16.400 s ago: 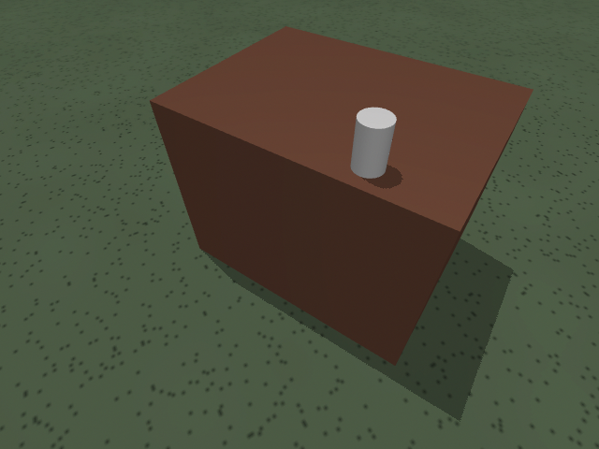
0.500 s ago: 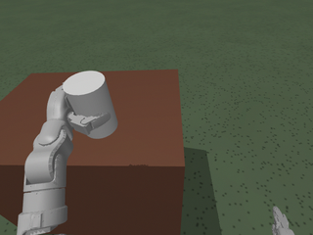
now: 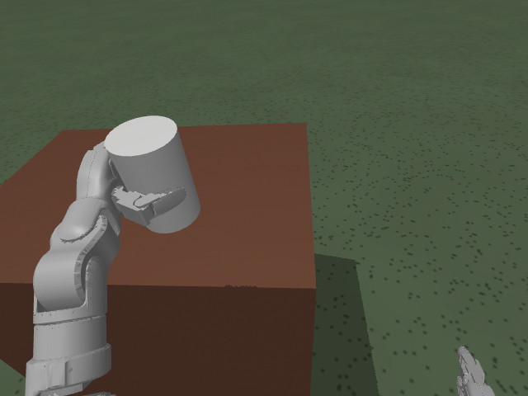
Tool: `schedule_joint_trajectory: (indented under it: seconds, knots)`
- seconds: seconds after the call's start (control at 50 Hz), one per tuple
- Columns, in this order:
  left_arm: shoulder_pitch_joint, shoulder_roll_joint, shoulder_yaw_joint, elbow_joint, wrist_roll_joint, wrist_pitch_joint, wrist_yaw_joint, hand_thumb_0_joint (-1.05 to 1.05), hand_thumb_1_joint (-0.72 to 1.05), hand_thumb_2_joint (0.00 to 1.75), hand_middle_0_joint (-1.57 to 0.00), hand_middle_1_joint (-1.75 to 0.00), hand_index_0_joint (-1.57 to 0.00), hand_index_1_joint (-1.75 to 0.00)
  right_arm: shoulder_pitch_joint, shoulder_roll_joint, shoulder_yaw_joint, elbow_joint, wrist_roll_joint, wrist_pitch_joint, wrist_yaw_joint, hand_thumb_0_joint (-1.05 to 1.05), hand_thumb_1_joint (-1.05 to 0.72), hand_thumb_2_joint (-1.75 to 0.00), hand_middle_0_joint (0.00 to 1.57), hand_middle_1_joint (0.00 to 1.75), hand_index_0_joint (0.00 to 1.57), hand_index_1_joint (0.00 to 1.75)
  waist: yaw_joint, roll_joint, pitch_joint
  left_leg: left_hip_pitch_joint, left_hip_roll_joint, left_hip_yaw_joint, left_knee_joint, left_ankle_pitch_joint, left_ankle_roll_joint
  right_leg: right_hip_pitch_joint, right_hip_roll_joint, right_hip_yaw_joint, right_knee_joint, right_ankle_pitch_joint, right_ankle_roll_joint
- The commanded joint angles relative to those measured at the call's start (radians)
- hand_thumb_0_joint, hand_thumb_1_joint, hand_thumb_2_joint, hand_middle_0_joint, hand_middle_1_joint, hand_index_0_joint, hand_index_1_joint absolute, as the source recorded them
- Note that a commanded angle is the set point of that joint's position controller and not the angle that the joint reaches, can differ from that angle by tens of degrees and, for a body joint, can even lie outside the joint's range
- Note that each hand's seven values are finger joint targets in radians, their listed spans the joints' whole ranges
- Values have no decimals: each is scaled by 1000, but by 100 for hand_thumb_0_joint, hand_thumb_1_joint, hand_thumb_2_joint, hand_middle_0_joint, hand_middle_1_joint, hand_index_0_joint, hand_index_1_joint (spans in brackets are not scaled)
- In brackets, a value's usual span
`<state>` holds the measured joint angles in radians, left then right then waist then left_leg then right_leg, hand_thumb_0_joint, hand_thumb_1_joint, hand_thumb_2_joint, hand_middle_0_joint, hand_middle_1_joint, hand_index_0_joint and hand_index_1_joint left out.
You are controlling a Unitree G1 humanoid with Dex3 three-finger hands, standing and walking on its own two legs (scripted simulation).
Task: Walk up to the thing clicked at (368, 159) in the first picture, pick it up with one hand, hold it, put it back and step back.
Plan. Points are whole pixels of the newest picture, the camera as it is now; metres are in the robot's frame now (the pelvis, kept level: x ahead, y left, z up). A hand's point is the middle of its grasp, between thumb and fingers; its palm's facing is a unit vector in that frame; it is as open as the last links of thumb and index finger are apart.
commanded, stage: hold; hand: left
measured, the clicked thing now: (158, 177) +0.34 +0.17 +0.24
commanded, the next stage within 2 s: none
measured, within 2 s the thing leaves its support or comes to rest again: neither
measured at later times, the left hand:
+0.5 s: hand (151, 171) +0.34 +0.17 +0.25, palm faces +0.15 -0.99 +0.01, open 11.4 cm
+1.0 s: hand (145, 166) +0.33 +0.17 +0.26, palm faces +0.13 -0.99 +0.01, open 11.4 cm
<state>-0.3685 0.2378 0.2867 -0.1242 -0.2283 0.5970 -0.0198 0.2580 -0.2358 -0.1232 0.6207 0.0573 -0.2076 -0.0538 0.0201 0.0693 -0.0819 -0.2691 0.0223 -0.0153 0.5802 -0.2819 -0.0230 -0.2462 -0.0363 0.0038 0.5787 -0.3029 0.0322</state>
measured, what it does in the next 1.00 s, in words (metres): stands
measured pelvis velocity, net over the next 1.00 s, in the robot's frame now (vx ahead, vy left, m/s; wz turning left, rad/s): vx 0.00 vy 0.00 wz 0.00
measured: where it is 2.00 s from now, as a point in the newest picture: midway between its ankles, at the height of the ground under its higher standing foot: outside the picture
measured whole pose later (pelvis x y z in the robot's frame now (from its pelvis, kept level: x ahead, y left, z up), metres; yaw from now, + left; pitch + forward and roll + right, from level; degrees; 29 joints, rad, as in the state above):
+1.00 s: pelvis +0.00 +0.00 +0.00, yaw +0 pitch -2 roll +0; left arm -0.40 0.25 0.30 -0.18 -0.24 0.66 -0.02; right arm 0.26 -0.23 -0.12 0.66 0.06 -0.22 -0.06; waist 0.03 0.07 -0.09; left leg -0.27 0.02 -0.02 0.59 -0.29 -0.02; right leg -0.25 -0.04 0.00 0.59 -0.31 0.03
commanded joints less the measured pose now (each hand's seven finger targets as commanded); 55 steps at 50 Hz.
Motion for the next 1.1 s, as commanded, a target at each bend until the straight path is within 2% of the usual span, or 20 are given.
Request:
schedule_joint_trajectory:
  seconds: [0.0, 0.06, 0.12, 0.14, 0.16, 0.18, 0.22, 0.26, 0.34, 0.44, 0.52, 0.58, 0.62, 0.64, 0.78, 0.82, 0.86, 0.98, 1.04, 1.08]
  knots:
    - [-466, 226, 65, -302, -13, -69, -6, 0, -1, 120, -125, -138, -127, -139, -115, -106, -21, -163, 1, -66, -7, 0, 52, -6, 5, 5, 5, 5, -2, -44, -170, 117, -35, 31, -68, 153, 29, -21, 31, -56, -108, 151, -18]
    - [-401, 161, 46, -168, -26, -35, -9, 0, -1, 121, -125, -140, -128, -140, -143, -135, -44, -147, -2, -71, -11, 0, 51, -6, 5, 5, 5, 5, -12, -98, -147, 105, -33, 30, -67, 154, 33, -29, 32, -54, -105, 159, -14]
    - [-434, 197, 57, -255, -23, -19, -12, 0, 0, 121, -126, -140, -129, -140, -145, -124, -29, -156, 2, -66, -5, 0, 52, -6, 5, 5, 5, 5, 9, -71, -179, 114, -36, 31, -65, 184, 29, -19, 32, -58, -100, 179, -18]
    - [-384, 156, 29, -184, -21, -5, -17, 0, -2, 121, -127, -141, -129, -141, -141, -132, -34, -188, 5, -64, -4, 0, 51, -6, 5, 5, 5, 5, -9, -111, -177, 121, -35, 31, -60, 192, 33, -20, 32, -57, -104, 192, -15]
    - [-376, 158, 46, -216, -31, -7, -15, 0, 1, 123, -127, -141, -129, -142, -144, -130, -32, -173, 5, -62, -1, 0, 52, -6, 5, 5, 5, 5, 7, -112, -156, 101, -34, 29, -64, 179, 33, -16, 31, -60, -104, 178, -15]
    - [-402, 153, 30, -228, -28, -6, -16, 0, 1, 122, -126, -141, -128, -141, -146, -123, -25, -161, 5, -62, 1, 0, 52, -6, 5, 5, 5, 5, 7, -97, -169, 106, -37, 30, -62, 186, 33, -12, 29, -57, -103, 188, -17]
    - [-408, 165, 44, -204, -25, -6, -11, 0, -1, 122, -126, -141, -128, -141, -145, -146, -46, -177, 6, -61, -2, 0, 52, -6, 5, 5, 5, 5, -1, -129, -166, 116, -32, 26, -66, 188, 34, -20, 33, -58, -101, 187, -14]
    - [-428, 176, 55, -229, -25, -10, -2, 0, 1, 122, -125, -141, -128, -141, -136, -119, -26, -157, 6, -55, 3, 0, 53, -6, 5, 5, 5, 5, 8, -97, -134, 94, -35, 28, -73, 161, 31, -28, 31, -59, -106, 161, -17]
    - [-453, 215, 86, -269, -10, -32, 18, 0, 3, 122, -125, -141, -128, -141, -133, -121, -40, -159, 4, -53, -1, 0, 52, -6, 5, 5, 5, 5, 7, -79, -197, 112, -42, 34, -55, 183, 34, -5, 22, -50, -101, 186, -14]
    - [-438, 212, 63, -281, -3, -43, 7, 0, 3, 122, -124, -140, -127, -140, -146, -117, -35, -165, 3, -62, -4, 0, 52, -6, 5, 5, 5, 5, 2, -56, -209, 124, -40, 32, -45, 219, 32, -1, 23, -49, -88, 222, -14]
    - [-368, 150, 24, -211, -24, -16, -25, 0, 1, 124, -128, -143, -131, -143, -161, -117, -23, -153, 4, -63, -5, 0, 52, -6, 5, 5, 5, 5, 2, -82, -141, 100, -36, 28, -63, 164, 31, -32, 30, -56, -102, 163, -17]
    - [-351, 159, 26, -183, -24, 4, -41, 0, 6, 126, -131, -145, -133, -145, -164, -123, -19, -151, 3, -64, -4, 0, 53, -5, 5, 5, 5, 5, 0, -87, -114, 86, -34, 26, -73, 137, 31, -46, 32, -58, -107, 138, -19]
    - [-389, 168, 32, -267, -31, 0, -38, 0, 3, 125, -130, -145, -133, -145, -163, -110, -8, -158, 6, -63, 3, 0, 53, -6, 5, 5, 5, 5, 12, -62, -138, 86, -34, 26, -76, 130, 28, -37, 34, -61, -105, 127, -24]
    - [-386, 172, 43, -246, -31, 3, -36, 0, 4, 125, -130, -145, -132, -145, -147, -128, -26, -155, 6, -61, 1, 0, 52, -6, 5, 5, 5, 5, 4, -85, -146, 91, -30, 24, -76, 135, 29, -36, 39, -62, -103, 131, -23]
    - [-442, 206, 79, -324, -19, -30, 15, 0, 3, 122, -123, -141, -126, -140, -126, -126, -46, -140, 1, -71, -5, 0, 52, -6, 5, 5, 5, 5, -2, -62, -187, 117, -29, 24, -61, 160, 26, -26, 37, -58, -87, 151, -20]
    - [-459, 209, 70, -356, -17, -30, 20, 0, 1, 123, -124, -141, -127, -141, -136, -133, -54, -160, 2, -77, -11, 0, 52, -6, 5, 5, 5, 5, -8, -62, -216, 132, -34, 28, -54, 172, 29, -20, 34, -53, -89, 169, -18]
    - [-423, 190, 60, -321, -18, -25, 17, 0, 5, 125, -125, -143, -128, -143, -141, -100, -22, -138, 4, -77, -9, 0, 52, -6, 5, 5, 5, 5, 11, -40, -173, 105, -36, 28, -58, 161, 26, -22, 32, -56, -88, 157, -22]
    - [-365, 148, 22, -190, -23, 24, -22, 0, 3, 128, -131, -146, -133, -147, -182, -99, -2, -137, 4, -75, -1, 0, 52, -6, 5, 5, 5, 5, 20, -64, -106, 57, -33, 24, -80, 106, 25, -42, 35, -59, -104, 103, -26]
    - [-367, 154, 36, -208, -36, 31, -31, 0, 6, 128, -132, -147, -134, -147, -174, -110, -7, -136, 4, -73, 5, 0, 53, -6, 5, 5, 5, 5, 25, -87, -105, 49, -26, 19, -86, 88, 27, -34, 39, -64, -109, 85, -27]
    - [-395, 174, 46, -257, -33, 22, -26, 0, 3, 127, -129, -146, -132, -146, -162, -140, -39, -151, 4, -73, 3, 0, 53, -6, 5, 5, 5, 5, 9, -89, -152, 82, -29, 25, -78, 116, 30, -29, 39, -58, -103, 113, -25]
